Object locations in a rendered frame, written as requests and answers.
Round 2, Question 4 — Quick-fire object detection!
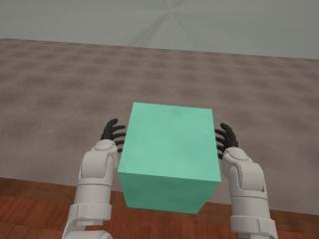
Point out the left robot hand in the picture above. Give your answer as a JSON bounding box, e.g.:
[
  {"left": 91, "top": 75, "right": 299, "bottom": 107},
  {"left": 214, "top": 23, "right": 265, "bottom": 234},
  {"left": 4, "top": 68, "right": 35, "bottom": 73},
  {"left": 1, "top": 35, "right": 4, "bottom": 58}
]
[{"left": 101, "top": 119, "right": 127, "bottom": 153}]

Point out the carton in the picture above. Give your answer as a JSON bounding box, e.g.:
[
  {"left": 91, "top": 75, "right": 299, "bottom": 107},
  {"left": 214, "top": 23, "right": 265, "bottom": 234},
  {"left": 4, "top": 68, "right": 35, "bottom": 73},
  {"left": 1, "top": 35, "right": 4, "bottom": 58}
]
[{"left": 118, "top": 102, "right": 221, "bottom": 214}]

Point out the right robot hand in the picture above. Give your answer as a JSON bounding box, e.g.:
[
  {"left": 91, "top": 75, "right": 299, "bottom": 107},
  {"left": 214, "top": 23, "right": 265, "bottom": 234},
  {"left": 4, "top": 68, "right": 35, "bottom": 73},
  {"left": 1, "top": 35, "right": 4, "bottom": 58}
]
[{"left": 214, "top": 122, "right": 238, "bottom": 160}]

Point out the robot right forearm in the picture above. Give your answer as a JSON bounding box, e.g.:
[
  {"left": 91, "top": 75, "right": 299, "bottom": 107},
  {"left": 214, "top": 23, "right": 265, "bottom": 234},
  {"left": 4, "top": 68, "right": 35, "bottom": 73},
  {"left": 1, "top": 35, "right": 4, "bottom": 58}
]
[{"left": 221, "top": 146, "right": 278, "bottom": 239}]

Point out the robot left forearm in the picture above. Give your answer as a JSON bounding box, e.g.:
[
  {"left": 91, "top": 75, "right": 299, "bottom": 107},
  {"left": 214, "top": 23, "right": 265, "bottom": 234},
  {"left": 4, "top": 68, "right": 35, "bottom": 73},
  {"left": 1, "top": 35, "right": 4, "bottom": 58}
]
[{"left": 62, "top": 139, "right": 119, "bottom": 239}]

